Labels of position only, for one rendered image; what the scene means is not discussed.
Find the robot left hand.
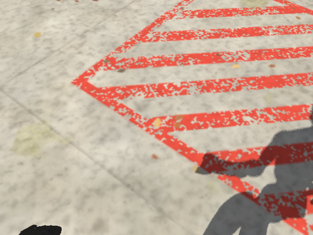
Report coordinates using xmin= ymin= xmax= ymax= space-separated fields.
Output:
xmin=19 ymin=224 xmax=62 ymax=235

